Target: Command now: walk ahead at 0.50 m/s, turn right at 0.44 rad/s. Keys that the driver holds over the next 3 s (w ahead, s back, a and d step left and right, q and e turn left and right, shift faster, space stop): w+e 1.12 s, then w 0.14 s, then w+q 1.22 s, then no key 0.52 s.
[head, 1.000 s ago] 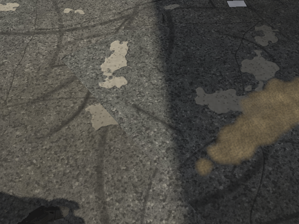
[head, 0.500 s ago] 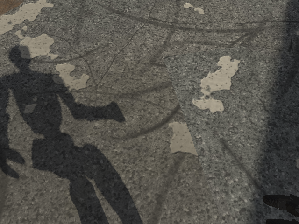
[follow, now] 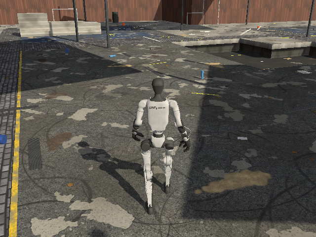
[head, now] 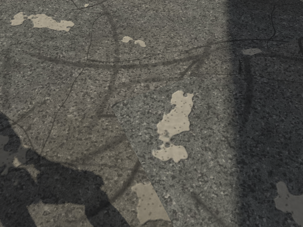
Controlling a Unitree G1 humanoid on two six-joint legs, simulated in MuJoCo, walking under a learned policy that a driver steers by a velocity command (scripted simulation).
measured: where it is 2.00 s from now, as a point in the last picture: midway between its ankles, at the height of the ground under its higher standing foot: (229, 118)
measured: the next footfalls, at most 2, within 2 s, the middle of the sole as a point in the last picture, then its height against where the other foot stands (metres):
right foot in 0.02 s outside the picture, level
left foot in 0.48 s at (131, 223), level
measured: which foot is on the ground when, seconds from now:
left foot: down 0.00-0.04, up 0.06-0.46, down 0.48-1.00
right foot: up 0.00-0.00, down 0.02-0.48, up 0.50-0.98, down 1.00-1.00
